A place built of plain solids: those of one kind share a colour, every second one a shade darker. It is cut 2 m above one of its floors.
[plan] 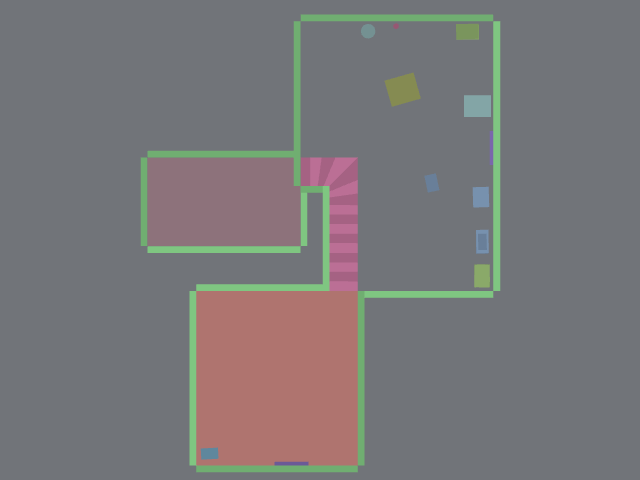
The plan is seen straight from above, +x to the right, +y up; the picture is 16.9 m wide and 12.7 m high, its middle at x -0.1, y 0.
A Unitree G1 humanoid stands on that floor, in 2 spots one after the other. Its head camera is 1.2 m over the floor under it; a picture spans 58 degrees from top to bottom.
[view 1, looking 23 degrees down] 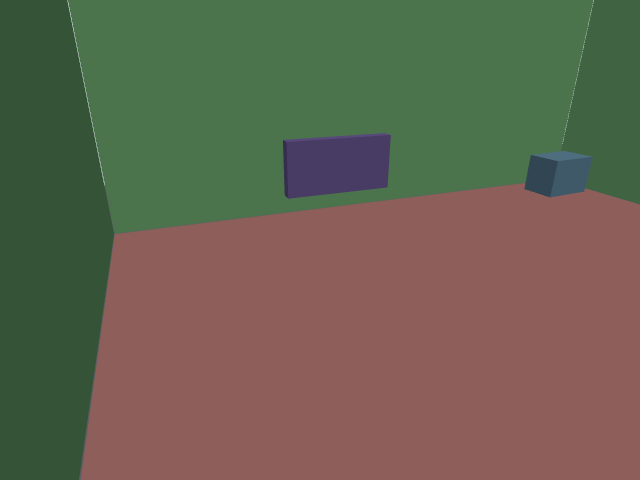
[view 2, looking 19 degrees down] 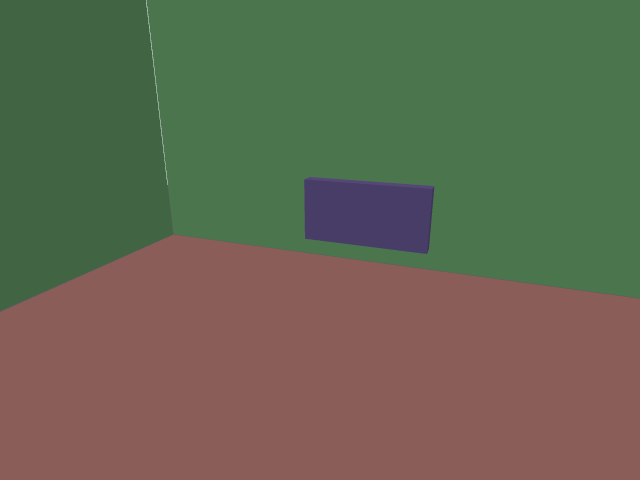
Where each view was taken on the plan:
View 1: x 0.55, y -2.68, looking -111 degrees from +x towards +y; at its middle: floor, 3.07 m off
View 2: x -1.61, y -3.04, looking -69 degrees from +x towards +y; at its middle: radiator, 3.20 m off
